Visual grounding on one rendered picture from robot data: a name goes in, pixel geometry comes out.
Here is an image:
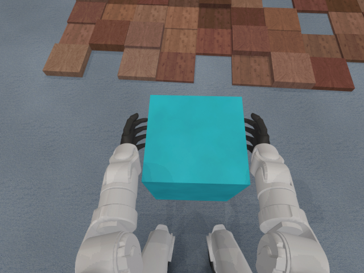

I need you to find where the robot left hand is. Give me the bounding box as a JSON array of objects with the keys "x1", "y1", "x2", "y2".
[{"x1": 121, "y1": 113, "x2": 148, "y2": 150}]

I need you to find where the right robot forearm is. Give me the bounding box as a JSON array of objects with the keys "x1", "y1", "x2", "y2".
[{"x1": 250, "y1": 143, "x2": 330, "y2": 273}]

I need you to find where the robot left upper arm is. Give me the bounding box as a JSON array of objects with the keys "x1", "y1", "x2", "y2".
[{"x1": 76, "y1": 230, "x2": 143, "y2": 273}]

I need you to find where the robot right upper arm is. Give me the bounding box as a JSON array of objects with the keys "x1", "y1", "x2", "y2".
[{"x1": 255, "y1": 231, "x2": 329, "y2": 273}]

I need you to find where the carton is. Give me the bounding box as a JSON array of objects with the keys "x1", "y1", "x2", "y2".
[{"x1": 142, "y1": 95, "x2": 250, "y2": 201}]

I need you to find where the robot left thigh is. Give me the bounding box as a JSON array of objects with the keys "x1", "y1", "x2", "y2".
[{"x1": 142, "y1": 229, "x2": 175, "y2": 273}]

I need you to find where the left robot forearm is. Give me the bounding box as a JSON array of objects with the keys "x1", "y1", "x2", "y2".
[{"x1": 75, "y1": 143, "x2": 141, "y2": 273}]

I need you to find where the robot right hand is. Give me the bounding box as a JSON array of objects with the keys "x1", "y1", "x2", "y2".
[{"x1": 244, "y1": 113, "x2": 270, "y2": 153}]

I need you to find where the left robot shin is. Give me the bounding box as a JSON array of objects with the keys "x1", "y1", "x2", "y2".
[{"x1": 148, "y1": 224, "x2": 169, "y2": 237}]

